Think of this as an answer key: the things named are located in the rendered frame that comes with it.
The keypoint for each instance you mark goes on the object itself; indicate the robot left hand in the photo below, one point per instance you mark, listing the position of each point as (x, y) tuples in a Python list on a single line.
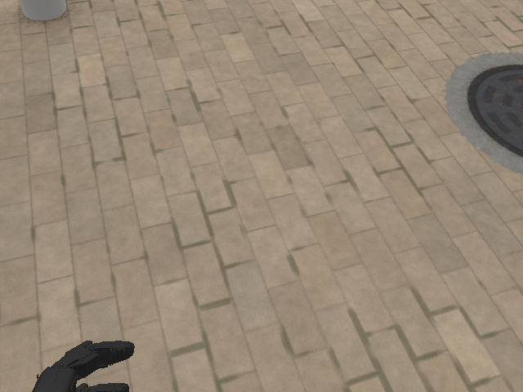
[(80, 362)]

